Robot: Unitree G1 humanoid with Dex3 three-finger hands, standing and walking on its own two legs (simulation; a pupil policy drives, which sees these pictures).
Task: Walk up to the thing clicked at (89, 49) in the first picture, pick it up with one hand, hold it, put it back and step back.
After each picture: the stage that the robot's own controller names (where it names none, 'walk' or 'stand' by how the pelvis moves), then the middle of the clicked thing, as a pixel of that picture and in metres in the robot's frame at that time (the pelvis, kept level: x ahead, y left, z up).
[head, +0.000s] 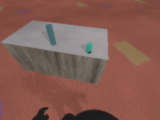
stand; (89, 48) +0.77 +0.02 -0.09
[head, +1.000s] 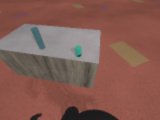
walk; (78, 51) +0.68 +0.16 -0.07
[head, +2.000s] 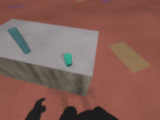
stand; (68, 60) +0.50 +0.20 -0.05
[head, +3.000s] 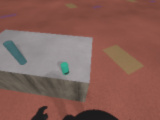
stand; (65, 68) +0.45 +0.22 -0.09
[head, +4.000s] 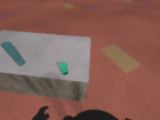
stand; (64, 69) +0.45 +0.22 -0.10
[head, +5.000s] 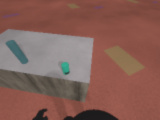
stand; (65, 68) +0.46 +0.21 -0.10
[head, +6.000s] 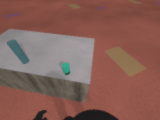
stand; (66, 69) +0.46 +0.21 -0.10
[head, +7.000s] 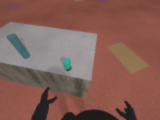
rise first; (67, 65) +0.47 +0.20 -0.09
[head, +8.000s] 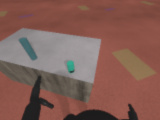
go down; (70, 67) +0.48 +0.20 -0.09
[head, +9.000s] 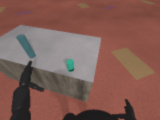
go down; (70, 65) +0.49 +0.18 -0.08
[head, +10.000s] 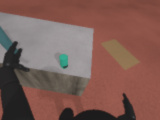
go down; (64, 61) +0.47 +0.18 -0.04
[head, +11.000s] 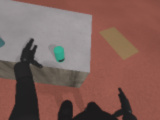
close in; (59, 54) +0.47 +0.18 -0.01
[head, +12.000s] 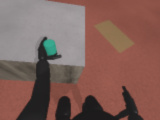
close; (51, 49) +0.49 +0.20 +0.02
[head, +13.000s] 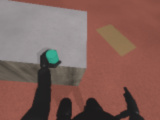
lift; (53, 58) +0.43 +0.20 +0.01
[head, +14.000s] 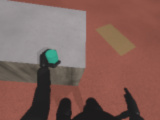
lift; (53, 58) +0.43 +0.20 +0.01
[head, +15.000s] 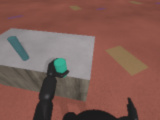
lift; (61, 68) +0.33 +0.18 +0.12
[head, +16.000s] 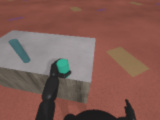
hold; (64, 68) +0.33 +0.16 +0.11
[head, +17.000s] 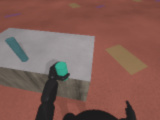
hold; (62, 71) +0.32 +0.17 +0.08
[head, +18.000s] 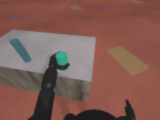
crouch; (62, 61) +0.37 +0.18 +0.13
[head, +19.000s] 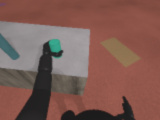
lower; (56, 49) +0.46 +0.21 +0.12
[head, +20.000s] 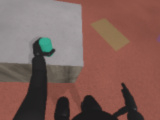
lower; (47, 47) +0.50 +0.21 +0.02
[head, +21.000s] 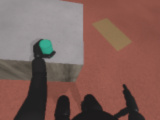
lower; (47, 49) +0.49 +0.21 +0.02
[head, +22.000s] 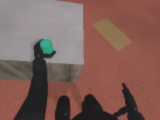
lower; (48, 49) +0.49 +0.21 +0.02
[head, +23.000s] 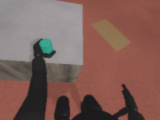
lower; (47, 49) +0.49 +0.21 +0.02
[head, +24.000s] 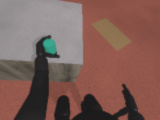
open; (50, 49) +0.49 +0.19 +0.02
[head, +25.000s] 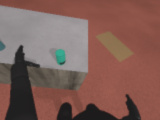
sink last; (60, 57) +0.47 +0.17 -0.01
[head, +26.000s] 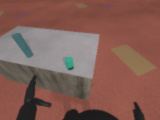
stand; (69, 63) +0.48 +0.20 -0.04
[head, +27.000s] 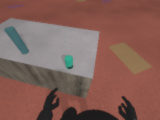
stand; (69, 62) +0.47 +0.18 -0.03
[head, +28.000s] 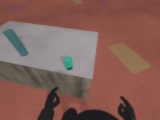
stand; (68, 63) +0.46 +0.18 -0.03
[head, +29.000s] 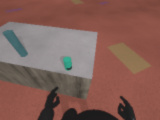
stand; (67, 63) +0.46 +0.19 -0.03
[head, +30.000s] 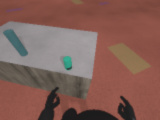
stand; (67, 63) +0.47 +0.19 -0.03
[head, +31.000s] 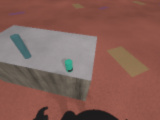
stand; (69, 66) +0.47 +0.19 -0.07
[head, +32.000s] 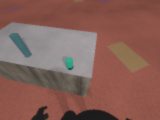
walk; (69, 64) +0.48 +0.18 -0.09
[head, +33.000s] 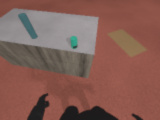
walk; (74, 42) +0.69 +0.17 -0.07
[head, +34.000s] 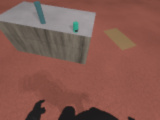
walk; (75, 27) +1.02 +0.21 -0.08
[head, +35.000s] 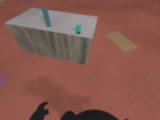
stand; (78, 29) +1.09 +0.20 -0.09
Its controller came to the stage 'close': yes
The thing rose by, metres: 0.21
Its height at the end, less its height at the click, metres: +0.00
